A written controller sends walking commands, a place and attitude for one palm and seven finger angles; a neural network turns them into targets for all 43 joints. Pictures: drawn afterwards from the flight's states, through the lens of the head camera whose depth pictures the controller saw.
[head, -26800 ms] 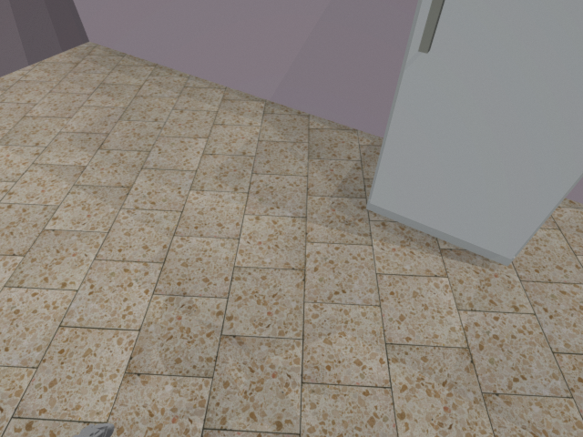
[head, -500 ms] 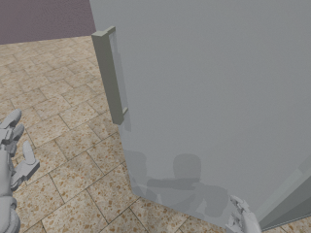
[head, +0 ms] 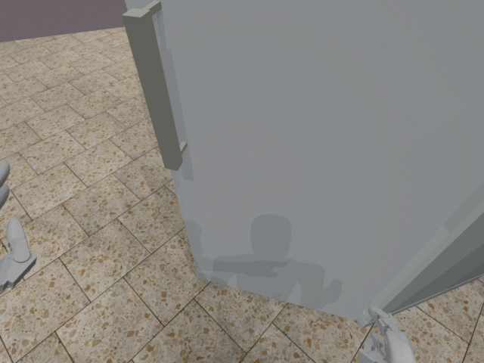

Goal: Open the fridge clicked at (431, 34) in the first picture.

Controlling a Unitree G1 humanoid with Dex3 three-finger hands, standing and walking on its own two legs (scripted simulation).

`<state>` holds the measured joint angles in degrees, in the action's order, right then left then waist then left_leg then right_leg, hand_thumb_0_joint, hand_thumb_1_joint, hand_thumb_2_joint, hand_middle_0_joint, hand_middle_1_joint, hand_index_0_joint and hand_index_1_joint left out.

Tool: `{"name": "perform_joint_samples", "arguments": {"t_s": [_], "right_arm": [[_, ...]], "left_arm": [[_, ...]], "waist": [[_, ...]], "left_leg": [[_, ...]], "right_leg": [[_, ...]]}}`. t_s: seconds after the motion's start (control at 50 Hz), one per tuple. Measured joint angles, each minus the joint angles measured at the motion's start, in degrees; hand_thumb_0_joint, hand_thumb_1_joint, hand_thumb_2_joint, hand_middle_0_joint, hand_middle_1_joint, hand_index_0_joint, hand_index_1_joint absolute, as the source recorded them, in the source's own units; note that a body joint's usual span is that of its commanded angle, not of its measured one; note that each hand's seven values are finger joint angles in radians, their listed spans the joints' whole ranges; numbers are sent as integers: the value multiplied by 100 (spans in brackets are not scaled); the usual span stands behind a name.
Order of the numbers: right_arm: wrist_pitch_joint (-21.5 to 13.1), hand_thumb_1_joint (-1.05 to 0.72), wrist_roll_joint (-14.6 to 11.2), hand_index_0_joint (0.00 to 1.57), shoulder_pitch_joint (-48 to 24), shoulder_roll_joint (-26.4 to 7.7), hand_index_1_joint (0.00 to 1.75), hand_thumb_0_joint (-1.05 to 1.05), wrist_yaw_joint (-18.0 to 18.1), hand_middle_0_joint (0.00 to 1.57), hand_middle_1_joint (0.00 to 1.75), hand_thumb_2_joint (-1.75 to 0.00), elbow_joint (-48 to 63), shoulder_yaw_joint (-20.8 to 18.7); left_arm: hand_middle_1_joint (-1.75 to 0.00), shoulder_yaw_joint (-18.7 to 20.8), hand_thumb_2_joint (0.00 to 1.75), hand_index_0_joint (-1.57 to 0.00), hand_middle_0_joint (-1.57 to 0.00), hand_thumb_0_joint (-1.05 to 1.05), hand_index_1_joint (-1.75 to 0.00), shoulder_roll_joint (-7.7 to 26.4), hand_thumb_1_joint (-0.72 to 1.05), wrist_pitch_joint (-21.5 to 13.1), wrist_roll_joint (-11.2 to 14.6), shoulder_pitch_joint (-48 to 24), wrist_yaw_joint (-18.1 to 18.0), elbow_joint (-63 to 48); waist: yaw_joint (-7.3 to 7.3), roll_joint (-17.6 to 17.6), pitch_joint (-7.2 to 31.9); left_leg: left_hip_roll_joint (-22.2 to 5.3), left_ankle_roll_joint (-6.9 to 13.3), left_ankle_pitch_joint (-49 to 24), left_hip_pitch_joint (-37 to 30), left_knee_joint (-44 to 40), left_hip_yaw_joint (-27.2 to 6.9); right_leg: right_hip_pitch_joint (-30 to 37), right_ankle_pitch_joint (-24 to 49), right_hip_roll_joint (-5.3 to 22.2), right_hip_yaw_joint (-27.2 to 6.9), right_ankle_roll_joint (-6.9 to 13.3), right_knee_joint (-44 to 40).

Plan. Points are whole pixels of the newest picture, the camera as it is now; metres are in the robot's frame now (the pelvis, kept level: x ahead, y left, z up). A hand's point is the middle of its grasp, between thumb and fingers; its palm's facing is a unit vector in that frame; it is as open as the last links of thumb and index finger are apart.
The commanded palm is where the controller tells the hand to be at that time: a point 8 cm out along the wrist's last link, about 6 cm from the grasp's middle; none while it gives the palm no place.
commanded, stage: step back with the hand held close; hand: left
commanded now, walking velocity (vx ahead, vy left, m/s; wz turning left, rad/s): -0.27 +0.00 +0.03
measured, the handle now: (165, 97) +0.49 +0.17 +0.20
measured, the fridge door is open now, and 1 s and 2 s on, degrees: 55 55 55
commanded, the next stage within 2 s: stop stepping back and stand still in 0.96 s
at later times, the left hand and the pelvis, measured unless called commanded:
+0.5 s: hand out of the picture +0.12 +0.29 +0.17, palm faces +0.57 -0.70 -0.44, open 7.4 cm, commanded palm +0.06 +0.31 +0.19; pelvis -0.06 +0.00 -0.02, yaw +3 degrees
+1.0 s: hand out of the picture +0.02 +0.29 +0.18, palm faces +0.54 -0.74 -0.40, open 7.5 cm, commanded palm -0.05 +0.32 +0.19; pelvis -0.16 +0.01 -0.01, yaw +5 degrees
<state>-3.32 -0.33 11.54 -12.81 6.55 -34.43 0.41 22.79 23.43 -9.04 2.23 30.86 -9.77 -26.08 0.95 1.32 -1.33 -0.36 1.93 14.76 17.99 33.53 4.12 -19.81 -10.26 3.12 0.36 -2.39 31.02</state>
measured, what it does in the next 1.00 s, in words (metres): walks backwards: right foot, then left foot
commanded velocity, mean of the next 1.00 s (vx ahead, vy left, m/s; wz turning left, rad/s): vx -0.36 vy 0.00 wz -0.05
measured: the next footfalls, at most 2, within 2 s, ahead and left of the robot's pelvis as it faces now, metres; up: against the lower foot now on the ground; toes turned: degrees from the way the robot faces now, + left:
right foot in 0.78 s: -0.03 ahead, -0.13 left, +0.00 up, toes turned +10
left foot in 1.00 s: -0.09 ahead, +0.14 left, +0.00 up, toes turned +8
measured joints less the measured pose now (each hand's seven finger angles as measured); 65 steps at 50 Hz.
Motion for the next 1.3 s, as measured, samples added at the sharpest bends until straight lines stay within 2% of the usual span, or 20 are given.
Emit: {"name": "perform_joint_samples", "arguments": {"t_s": [0.22,0.34,0.4,0.48,0.58,0.66,0.72,0.78,0.82,0.9,0.94,0.98,1.02,1.06,1.1,1.14,1.18,1.2,1.22,1.3], "right_arm": [[-198,-90,26,20,49,23,30,2,-24,20,30,-90,-72,101],[-310,-90,18,20,144,25,30,2,4,20,30,-90,-9,64],[-381,-90,25,20,224,54,30,2,-9,20,30,-90,25,56],[-402,-90,57,20,208,11,30,2,-46,20,30,-90,-44,37],[-389,-90,96,20,5,-27,30,2,-82,20,30,-90,-179,16],[-420,-90,96,20,-116,-7,30,2,-52,20,30,-90,-80,0],[-514,-90,105,20,-42,86,30,2,-54,20,30,-90,-20,-72],[-567,-90,124,20,-39,223,30,2,-106,20,30,-90,-130,-79],[-575,-90,143,20,-151,225,30,2,-136,20,30,-90,-234,-79],[-395,-90,157,20,-200,308,30,2,-142,20,30,-90,-440,-14],[-311,-90,187,20,-253,317,30,2,-130,20,30,-90,-423,63],[-281,-90,175,20,-307,245,30,2,-98,20,30,-90,-247,102],[-293,-90,129,21,-443,214,30,2,-56,20,30,-90,-102,4],[-309,-90,118,20,-579,313,30,1,-65,20,30,-90,-89,-50],[-395,-90,127,20,-579,372,30,1,-124,20,30,-90,-67,-42],[-497,-90,94,20,-443,375,30,1,-199,20,30,-90,-3,-24],[-558,-90,68,20,-246,347,30,1,-244,20,30,-90,85,16],[-553,-90,63,20,-160,339,30,1,-253,20,30,-90,125,35],[-517,-90,73,20,-126,297,30,1,-254,20,30,-90,114,38],[-333,-90,86,20,133,134,30,1,-193,20,30,-90,-246,56]], "left_arm": [[-30,-49,89,-21,-21,2,-30,-296,89,-278,-132,-290,-141,42],[-30,54,89,-21,-21,2,-30,-125,89,-450,-231,-297,-152,-32],[-30,217,89,-21,-21,2,-30,36,89,-549,-245,-264,-142,-79],[-30,334,89,-21,-21,2,-30,-29,89,-656,-272,-285,-127,-22],[-30,203,90,-21,-21,2,-30,-248,89,-569,-203,-475,-155,-55],[-30,152,90,-21,-21,2,-30,-199,89,-564,-242,-554,-138,-240],[-30,252,89,-21,-21,2,-30,22,89,-612,-230,-536,-70,-389],[-30,475,89,-21,-21,2,-30,134,88,-720,-119,-308,-50,-434],[-30,455,89,-21,-21,2,-30,-21,89,-704,-61,-282,-59,-405],[-30,125,90,-21,-21,2,-30,-152,89,-461,-91,-361,-89,-416],[-30,57,90,-21,-21,2,-30,-142,89,-389,-123,-394,-76,-405],[-30,60,90,-21,-21,2,-30,-70,89,-369,-135,-412,-62,-420],[-30,113,90,-21,-21,2,-30,91,89,-386,-125,-524,-28,-373],[-30,213,90,-21,-21,2,-30,206,89,-361,-46,-472,11,-233],[-30,253,90,-21,-21,2,-30,189,89,-227,39,-272,38,-241],[-30,190,90,-21,-21,2,-30,101,89,-106,70,-76,48,-381],[-30,114,90,-21,-21,2,-30,58,89,-55,66,94,29,-550],[-30,112,90,-21,-21,2,-30,81,89,-51,48,141,17,-630],[-30,86,90,-21,-21,2,-30,59,89,-56,29,114,15,-659],[-30,-37,89,-21,-21,2,-30,38,88,-48,9,-124,-41,-512]], "waist": [[49,-6,32],[-106,-17,-52],[-145,-96,-79],[-44,-90,-71],[52,-216,-152],[-58,-230,-306],[-215,-114,-289],[-75,-160,-73],[28,1,-121],[219,-356,-29],[209,-556,27],[112,-536,86],[-40,-435,13],[-39,-468,-100],[-17,-404,-132],[34,-311,-108],[58,-268,-23],[74,-322,36],[86,-304,19],[39,-353,83]], "left_leg": [[-24,43,42,540,450,-76],[-27,88,-162,663,519,-200],[54,77,-179,698,624,-261],[22,106,237,828,908,-213],[56,62,398,996,888,-94],[-7,181,109,1144,856,-53],[-170,204,-689,1284,828,-108],[-198,129,-717,1424,777,-59],[-306,42,-636,1417,660,-89],[46,-297,641,1279,1473,-111],[126,-332,650,924,1299,-52],[-10,-250,-47,399,386,-49],[-85,-109,-238,404,122,-112],[-121,-83,-225,511,218,-17],[-257,-98,-350,520,118,60],[-395,-128,-517,522,-12,111],[-465,-160,-579,606,-18,154],[-444,-189,-356,741,128,194],[-416,-236,46,854,343,130],[-149,-267,666,784,1116,-68]], "right_leg": [[-389,167,-10,67,32,185],[-444,-102,-146,-1,69,305],[-449,143,-208,-160,76,391],[-529,140,-213,-191,-6,530],[-703,327,-142,-268,4,458],[-867,-19,-219,-317,83,680],[-711,-681,-474,-315,144,1478],[-199,-1299,-599,-291,264,1453],[-135,-1020,-706,-287,209,1138],[-72,-451,-407,-561,98,556],[-104,-184,-247,-704,42,249],[-296,-1,-234,-730,-29,184],[-632,-407,-300,-711,-23,715],[-859,-1130,-447,-726,15,1610],[-830,-1490,-580,-519,22,2081],[-498,-1606,-590,-209,39,1846],[61,-1552,-511,39,142,1043],[251,-1470,-457,9,281,568],[220,-944,-466,3,377,422],[248,-418,-392,-16,431,274]]}}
